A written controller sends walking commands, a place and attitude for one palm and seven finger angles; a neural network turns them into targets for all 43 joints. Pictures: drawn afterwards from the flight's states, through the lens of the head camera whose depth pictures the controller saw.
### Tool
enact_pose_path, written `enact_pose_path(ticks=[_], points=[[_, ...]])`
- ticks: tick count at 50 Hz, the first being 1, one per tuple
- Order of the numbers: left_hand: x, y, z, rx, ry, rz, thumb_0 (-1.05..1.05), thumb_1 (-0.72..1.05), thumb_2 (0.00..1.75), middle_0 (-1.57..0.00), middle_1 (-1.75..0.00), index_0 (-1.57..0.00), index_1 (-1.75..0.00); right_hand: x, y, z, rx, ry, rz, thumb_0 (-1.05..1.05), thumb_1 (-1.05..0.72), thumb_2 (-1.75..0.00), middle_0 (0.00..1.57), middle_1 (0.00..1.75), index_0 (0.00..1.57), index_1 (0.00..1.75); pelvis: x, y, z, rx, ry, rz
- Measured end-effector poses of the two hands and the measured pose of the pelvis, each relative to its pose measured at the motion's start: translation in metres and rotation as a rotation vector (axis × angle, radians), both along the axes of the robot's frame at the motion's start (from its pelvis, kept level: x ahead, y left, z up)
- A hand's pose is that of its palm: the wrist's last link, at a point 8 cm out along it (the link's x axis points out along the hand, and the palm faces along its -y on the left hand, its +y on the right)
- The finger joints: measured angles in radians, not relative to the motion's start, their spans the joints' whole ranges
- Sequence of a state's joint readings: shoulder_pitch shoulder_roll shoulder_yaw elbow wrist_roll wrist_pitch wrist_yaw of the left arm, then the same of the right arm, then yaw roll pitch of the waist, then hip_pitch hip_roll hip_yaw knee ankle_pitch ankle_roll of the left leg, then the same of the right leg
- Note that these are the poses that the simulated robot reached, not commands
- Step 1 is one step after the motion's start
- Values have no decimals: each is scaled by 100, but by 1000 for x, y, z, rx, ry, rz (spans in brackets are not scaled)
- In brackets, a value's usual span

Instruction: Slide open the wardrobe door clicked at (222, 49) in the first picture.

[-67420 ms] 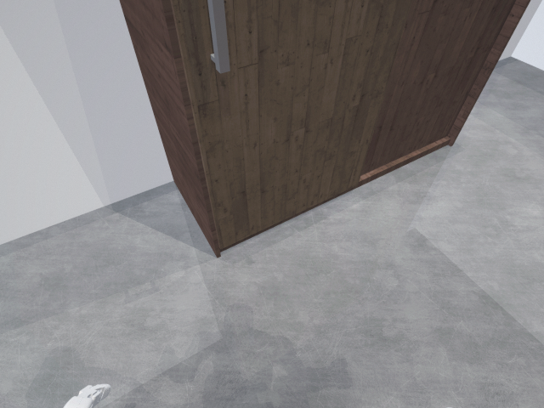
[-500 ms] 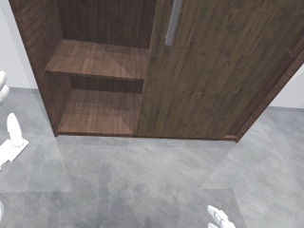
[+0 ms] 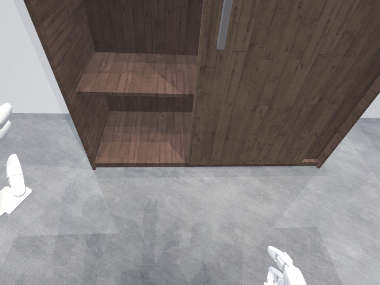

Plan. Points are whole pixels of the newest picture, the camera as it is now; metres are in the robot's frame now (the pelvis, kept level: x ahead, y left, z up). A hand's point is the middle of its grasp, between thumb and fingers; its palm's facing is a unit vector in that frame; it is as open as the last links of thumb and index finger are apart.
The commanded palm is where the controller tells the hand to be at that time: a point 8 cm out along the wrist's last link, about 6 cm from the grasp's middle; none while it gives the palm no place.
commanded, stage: let the arm hang, fingers relaxed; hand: left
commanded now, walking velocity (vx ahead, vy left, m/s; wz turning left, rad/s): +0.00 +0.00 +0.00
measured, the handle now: (225, 9) +0.93 -0.06 +0.22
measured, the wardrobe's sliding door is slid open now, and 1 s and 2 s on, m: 0.59 0.59 0.59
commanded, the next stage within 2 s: look to check the result in 1.16 s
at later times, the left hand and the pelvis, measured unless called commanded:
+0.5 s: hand out of the picture +0.06 +0.21 -0.16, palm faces +0.06 -0.98 -0.19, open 6.9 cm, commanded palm none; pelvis +0.01 +0.02 +0.00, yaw +4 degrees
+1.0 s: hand out of the picture +0.03 +0.22 -0.16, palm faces +0.02 -0.98 -0.19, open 7.4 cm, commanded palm none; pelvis +0.01 +0.05 +0.01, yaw +1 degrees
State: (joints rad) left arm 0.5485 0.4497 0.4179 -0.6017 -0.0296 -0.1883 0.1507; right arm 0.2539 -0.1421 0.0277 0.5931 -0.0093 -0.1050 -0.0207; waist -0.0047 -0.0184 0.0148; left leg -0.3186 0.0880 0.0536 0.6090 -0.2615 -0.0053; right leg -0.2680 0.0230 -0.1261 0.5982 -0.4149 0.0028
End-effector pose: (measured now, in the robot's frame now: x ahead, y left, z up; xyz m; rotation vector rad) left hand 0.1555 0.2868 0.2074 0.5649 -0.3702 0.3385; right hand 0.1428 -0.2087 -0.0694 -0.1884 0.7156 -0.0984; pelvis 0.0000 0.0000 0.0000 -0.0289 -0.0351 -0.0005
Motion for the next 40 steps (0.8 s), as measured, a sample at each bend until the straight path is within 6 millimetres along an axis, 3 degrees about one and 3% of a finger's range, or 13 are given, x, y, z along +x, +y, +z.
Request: enact_pose_path(ticks=[3, 5, 8, 11, 14, 17, 19, 25, 32, 40], points=[[1, 0, 8, 81, 9, 23, 1, 88, 89, -22, -30, -21, -30, 5, -7, -14, 14, 29, -7, 1, -90, -90, 20, 30, 21, 30, 4, -3, -5, -2, 9, -4], [13, 10, -14, 65, 109, 62, 1, 88, 89, -21, -30, -21, -30, 8, -13, -26, 26, 75, 18, 1, -90, -90, 20, 30, 21, 30, 6, -1, -5, 1, 26, 29], [32, 26, -99, -134, 434, 155, 0, 89, 89, -21, -30, -20, -30, 7, -20, -47, 30, 165, 27, 1, -90, -90, 20, 30, 21, 30, 9, 6, -8, 19, 35, 61], [25, 16, -203, -322, 794, 189, 0, 90, 90, -20, -30, -20, -30, -1, -24, -63, 13, 226, 24, 1, -90, -90, 20, 30, 20, 30, 11, 12, -16, 19, 26, 80], [-11, -19, -288, -458, 1140, 156, 1, 90, 89, -20, -30, -19, -30, -19, -24, -68, -17, 310, 8, 1, -91, -90, 20, 29, 20, 30, 10, 15, -17, 37, 14, 67], [-61, -59, -337, -591, 1405, 120, 1, 91, 89, -20, -30, -19, -30, -44, -22, -61, -42, 403, -12, 1, -91, -90, 20, 29, 20, 30, 11, 15, -11, 34, 19, 61], [-73, -55, -342, -668, 1394, 186, -4, 98, 89, -21, -30, -20, -30, -61, -19, -56, -61, 479, -6, 1, -91, -90, 20, 29, 20, 30, 11, 14, -6, 25, 30, 69], [-108, -30, -341, -623, 1520, 259, -5, 98, 89, -21, -30, -21, -30, -96, -10, -56, -50, 610, -41, 1, -90, -90, 20, 29, 20, 30, 14, 20, 5, 11, 39, 62], [-134, -3, -330, -568, 1606, 343, -1, 93, 89, -21, -30, -20, -30, -107, 11, -66, 14, 624, -75, 1, -91, -90, 20, 29, 20, 30, 17, 32, 9, 17, 19, 41], [-136, 2, -328, -563, 1613, 342, 0, 91, 89, -20, -30, -20, -30, -114, 27, -70, 45, 635, -84, 1, -92, -90, 20, 29, 20, 30, 17, 42, 11, 25, 6, 25]])
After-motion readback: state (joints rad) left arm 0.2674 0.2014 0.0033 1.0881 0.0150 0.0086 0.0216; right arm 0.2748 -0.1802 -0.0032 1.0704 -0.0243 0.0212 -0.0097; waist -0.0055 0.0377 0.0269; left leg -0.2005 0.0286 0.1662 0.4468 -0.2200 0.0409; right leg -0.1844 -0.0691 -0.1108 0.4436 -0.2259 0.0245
